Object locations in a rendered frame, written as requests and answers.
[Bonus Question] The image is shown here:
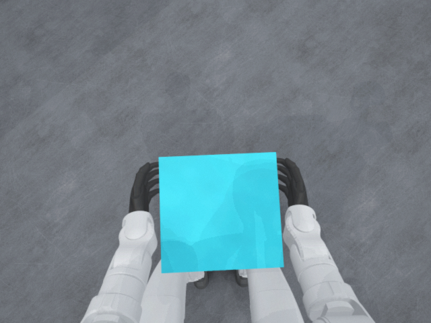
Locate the robot left forearm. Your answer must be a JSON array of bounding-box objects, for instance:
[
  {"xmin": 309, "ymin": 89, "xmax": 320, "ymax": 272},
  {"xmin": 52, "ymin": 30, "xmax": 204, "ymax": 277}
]
[{"xmin": 80, "ymin": 211, "xmax": 158, "ymax": 323}]

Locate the left robot hand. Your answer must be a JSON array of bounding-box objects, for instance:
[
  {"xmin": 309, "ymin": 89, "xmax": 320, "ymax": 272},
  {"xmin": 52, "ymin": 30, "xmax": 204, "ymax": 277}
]
[{"xmin": 129, "ymin": 162, "xmax": 160, "ymax": 213}]

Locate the carton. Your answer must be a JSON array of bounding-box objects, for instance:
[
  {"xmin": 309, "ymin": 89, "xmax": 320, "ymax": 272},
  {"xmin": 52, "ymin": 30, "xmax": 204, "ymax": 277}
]
[{"xmin": 159, "ymin": 152, "xmax": 284, "ymax": 273}]

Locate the robot right forearm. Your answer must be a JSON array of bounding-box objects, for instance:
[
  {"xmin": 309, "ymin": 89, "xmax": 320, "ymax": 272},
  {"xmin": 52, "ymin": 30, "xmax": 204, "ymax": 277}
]
[{"xmin": 283, "ymin": 205, "xmax": 375, "ymax": 323}]

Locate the robot left thigh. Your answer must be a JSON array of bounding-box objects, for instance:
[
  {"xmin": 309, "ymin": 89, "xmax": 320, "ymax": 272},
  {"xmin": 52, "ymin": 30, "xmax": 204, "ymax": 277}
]
[{"xmin": 139, "ymin": 260, "xmax": 198, "ymax": 323}]

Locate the left robot shin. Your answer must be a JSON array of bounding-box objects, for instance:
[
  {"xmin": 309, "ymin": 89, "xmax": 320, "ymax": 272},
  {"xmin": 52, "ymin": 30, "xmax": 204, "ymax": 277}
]
[{"xmin": 189, "ymin": 271, "xmax": 204, "ymax": 282}]

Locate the right robot hand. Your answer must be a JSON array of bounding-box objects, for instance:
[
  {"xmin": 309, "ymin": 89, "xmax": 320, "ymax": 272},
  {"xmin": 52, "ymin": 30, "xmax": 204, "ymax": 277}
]
[{"xmin": 277, "ymin": 158, "xmax": 308, "ymax": 207}]

